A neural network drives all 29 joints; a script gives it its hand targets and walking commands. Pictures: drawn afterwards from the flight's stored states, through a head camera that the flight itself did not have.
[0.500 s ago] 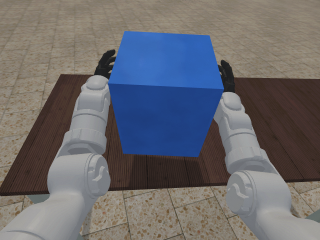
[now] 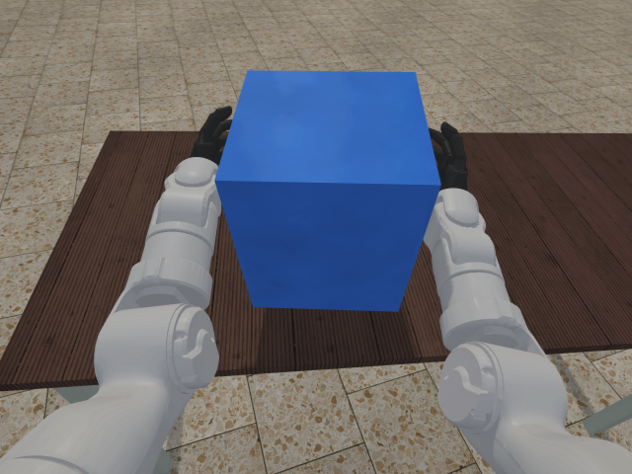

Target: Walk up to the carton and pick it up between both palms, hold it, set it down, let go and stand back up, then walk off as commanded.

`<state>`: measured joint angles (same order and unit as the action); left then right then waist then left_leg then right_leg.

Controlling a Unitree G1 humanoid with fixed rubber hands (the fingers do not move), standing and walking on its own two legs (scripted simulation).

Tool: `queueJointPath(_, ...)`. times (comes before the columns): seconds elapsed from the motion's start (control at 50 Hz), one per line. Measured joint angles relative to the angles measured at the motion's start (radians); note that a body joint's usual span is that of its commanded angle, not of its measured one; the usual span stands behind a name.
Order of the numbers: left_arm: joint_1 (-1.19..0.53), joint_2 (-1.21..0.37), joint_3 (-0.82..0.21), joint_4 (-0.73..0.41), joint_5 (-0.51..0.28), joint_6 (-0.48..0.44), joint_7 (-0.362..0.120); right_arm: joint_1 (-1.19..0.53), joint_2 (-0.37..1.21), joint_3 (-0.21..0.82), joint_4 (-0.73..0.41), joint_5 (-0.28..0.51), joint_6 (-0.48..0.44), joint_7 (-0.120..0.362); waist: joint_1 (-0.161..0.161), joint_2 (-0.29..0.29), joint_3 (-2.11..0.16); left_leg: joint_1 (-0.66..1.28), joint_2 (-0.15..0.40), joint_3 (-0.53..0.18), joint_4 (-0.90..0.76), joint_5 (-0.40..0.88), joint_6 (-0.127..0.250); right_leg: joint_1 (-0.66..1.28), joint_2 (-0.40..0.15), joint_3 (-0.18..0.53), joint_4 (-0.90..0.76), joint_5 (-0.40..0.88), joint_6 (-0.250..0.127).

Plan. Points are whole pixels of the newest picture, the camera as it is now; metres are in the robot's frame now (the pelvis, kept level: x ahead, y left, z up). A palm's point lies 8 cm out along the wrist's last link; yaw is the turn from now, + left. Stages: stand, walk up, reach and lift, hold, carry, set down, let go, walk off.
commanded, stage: set down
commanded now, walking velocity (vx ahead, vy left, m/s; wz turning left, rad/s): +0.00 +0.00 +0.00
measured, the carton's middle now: (327, 198) +0.43 -0.04 +0.13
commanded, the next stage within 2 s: none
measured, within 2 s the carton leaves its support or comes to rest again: rests again in 1.12 s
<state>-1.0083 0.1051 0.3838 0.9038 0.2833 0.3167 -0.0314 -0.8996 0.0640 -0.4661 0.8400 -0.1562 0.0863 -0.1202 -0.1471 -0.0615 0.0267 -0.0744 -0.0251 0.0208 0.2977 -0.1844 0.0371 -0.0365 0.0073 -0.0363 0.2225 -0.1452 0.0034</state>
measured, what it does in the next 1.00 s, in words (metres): stands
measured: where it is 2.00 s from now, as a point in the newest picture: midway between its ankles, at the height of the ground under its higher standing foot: outside the picture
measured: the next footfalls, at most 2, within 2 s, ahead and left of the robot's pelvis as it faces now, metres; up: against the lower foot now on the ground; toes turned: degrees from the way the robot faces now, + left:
none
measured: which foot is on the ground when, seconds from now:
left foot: down 0.00-1.00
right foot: down 0.00-1.00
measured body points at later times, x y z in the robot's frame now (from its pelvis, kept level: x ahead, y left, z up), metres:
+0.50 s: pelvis +0.01 +0.01 +0.00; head +0.03 +0.03 +0.45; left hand +0.48 +0.10 +0.15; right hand +0.41 -0.20 +0.15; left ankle -0.01 +0.09 -0.75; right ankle -0.01 -0.11 -0.75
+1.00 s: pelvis +0.00 +0.01 +0.00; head +0.02 +0.03 +0.45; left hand +0.47 +0.10 +0.13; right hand +0.39 -0.20 +0.13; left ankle -0.01 +0.09 -0.75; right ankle -0.01 -0.11 -0.75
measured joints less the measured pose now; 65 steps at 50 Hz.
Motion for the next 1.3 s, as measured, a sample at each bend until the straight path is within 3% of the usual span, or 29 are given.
queueJointPath(0.4, -0.030, 0.004, 0.009, 0.082, 0.001, -0.052, -0.006, 0.031, 0.034, -0.058, -0.052, -0.081, -0.006, 0.014, 0.008, 0.021, -0.036, -0.052, 0.004, 0.033, 0.000, -0.008, 0.006, -0.071, -0.005, -0.011, 0.016, -0.004, 0.002)
queueJointPath(0.52, -0.026, 0.005, 0.051, 0.098, 0.020, -0.066, -0.031, 0.036, 0.058, -0.077, -0.078, -0.122, 0.006, 0.018, 0.017, 0.021, 0.010, -0.034, 0.005, 0.044, -0.002, -0.008, 0.010, -0.054, -0.005, -0.011, 0.009, 0.003, 0.004)
queueJointPath(0.7, 0.040, -0.004, -0.036, 0.076, -0.029, -0.094, -0.010, 0.117, 0.071, -0.072, -0.093, -0.113, -0.049, 0.022, 0.025, 0.036, -0.037, -0.100, 0.005, 0.038, 0.026, -0.014, 0.008, -0.108, -0.008, -0.032, 0.018, 0.003, 0.002)
queueJointPath(0.82, 0.013, 0.003, -0.030, 0.119, -0.035, -0.109, -0.008, 0.111, 0.079, -0.093, -0.100, -0.135, -0.046, 0.023, 0.020, 0.041, -0.038, -0.091, 0.004, 0.038, 0.026, -0.013, 0.012, -0.101, -0.010, -0.034, 0.022, 0.003, 0.003)
queueJointPath(0.92, -0.015, 0.001, 0.038, 0.144, 0.013, -0.118, -0.026, 0.078, 0.083, -0.119, -0.089, -0.165, -0.037, 0.030, 0.017, 0.036, -0.008, -0.058, 0.002, 0.044, 0.011, -0.005, 0.015, -0.075, -0.012, -0.029, 0.020, 0.006, 0.004)
queueJointPath(1.12, 0.012, -0.025, 0.067, 0.138, 0.043, -0.144, -0.031, 0.117, 0.105, -0.161, -0.102, -0.210, -0.066, 0.050, 0.039, 0.022, 0.005, -0.057, 0.005, 0.059, 0.002, -0.002, 0.014, -0.085, -0.010, -0.018, 0.023, 0.007, 0.003)
queueJointPath(1.3, 0.035, -0.043, 0.072, 0.100, 0.040, -0.182, -0.029, 0.129, 0.112, -0.161, -0.123, -0.229, -0.079, 0.053, 0.038, 0.031, 0.001, -0.077, 0.009, 0.066, 0.011, -0.015, 0.014, -0.102, -0.008, -0.014, 0.022, 0.003, 0.004)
